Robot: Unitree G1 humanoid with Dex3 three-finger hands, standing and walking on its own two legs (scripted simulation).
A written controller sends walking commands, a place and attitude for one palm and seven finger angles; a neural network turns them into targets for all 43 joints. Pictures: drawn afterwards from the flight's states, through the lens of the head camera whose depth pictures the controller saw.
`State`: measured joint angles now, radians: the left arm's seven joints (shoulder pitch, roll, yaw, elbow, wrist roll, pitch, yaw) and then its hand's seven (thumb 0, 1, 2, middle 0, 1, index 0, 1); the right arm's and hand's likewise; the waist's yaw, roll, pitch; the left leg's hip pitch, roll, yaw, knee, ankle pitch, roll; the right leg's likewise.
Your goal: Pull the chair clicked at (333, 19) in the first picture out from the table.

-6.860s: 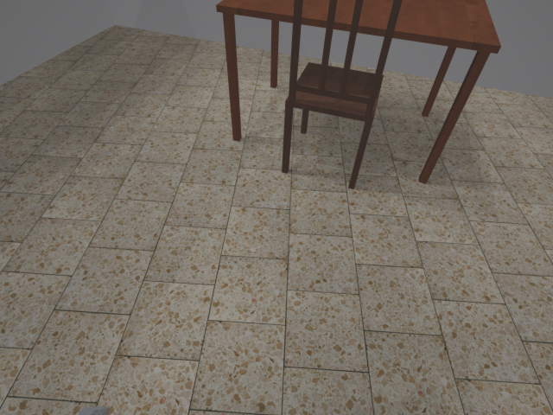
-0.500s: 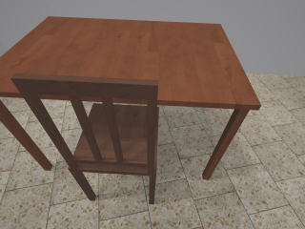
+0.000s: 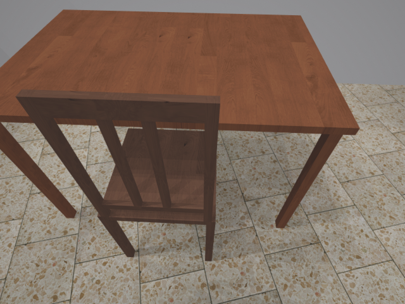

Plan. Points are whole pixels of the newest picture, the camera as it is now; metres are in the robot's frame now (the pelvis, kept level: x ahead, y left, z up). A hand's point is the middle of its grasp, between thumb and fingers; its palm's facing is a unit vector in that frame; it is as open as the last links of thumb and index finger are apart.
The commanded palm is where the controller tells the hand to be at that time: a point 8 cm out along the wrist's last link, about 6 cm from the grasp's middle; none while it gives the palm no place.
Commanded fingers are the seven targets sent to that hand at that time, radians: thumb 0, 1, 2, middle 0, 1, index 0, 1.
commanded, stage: look again from close up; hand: left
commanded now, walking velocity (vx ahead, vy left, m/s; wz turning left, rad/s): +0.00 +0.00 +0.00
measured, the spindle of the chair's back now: (124, 169) +0.43 +0.23 -0.05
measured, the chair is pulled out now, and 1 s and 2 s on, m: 0.00 0.00 0.00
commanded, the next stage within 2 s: raise the hand toward the chair's back in 0.74 s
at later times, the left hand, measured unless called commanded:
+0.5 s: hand out of the picture +0.01 +0.21 -0.17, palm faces -0.02 -0.98 -0.21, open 7.4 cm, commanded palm none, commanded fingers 0.00 0.90 0.90 -0.20 -0.30 -0.20 -0.30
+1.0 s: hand out of the picture +0.13 +0.21 -0.07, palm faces +0.19 -0.96 -0.19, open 7.5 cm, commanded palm +0.09 +0.25 -0.06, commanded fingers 0.00 0.69 0.81 -0.18 -0.27 -0.18 -0.27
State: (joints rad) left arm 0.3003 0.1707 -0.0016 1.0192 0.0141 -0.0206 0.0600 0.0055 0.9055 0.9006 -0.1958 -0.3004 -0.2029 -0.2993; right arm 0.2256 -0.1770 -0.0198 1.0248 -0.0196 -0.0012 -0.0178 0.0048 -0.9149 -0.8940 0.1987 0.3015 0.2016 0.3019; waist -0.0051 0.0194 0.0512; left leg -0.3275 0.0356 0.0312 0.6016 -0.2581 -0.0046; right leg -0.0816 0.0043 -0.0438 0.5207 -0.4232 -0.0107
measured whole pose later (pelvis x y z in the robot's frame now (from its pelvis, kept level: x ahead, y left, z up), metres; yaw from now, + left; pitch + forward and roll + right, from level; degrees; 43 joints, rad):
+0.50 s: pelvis -0.01 +0.03 +0.01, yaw -1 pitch +0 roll +0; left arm 0.29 0.19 -0.01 1.01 0.02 -0.01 0.05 0.01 0.91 0.90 -0.20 -0.30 -0.20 -0.30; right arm 0.21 -0.16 -0.01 1.07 -0.01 0.00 -0.01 0.00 -0.91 -0.89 0.20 0.30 0.20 0.30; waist 0.00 -0.03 0.06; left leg -0.31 0.00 0.07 0.51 -0.20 0.04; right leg -0.09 -0.04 -0.01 0.47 -0.38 0.03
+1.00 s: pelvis -0.03 +0.02 +0.00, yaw +1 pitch +4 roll +1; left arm 0.46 0.20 0.05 0.21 -0.12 -0.06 0.09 0.03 0.90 0.88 -0.19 -0.29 -0.20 -0.29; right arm 0.30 -0.20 -0.01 0.87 0.01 -0.26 -0.03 0.01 -0.91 -0.89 0.20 0.30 0.20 0.30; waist -0.04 -0.01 0.00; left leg -0.46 -0.01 0.04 0.58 -0.19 0.02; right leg -0.27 -0.05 -0.05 0.62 -0.43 0.02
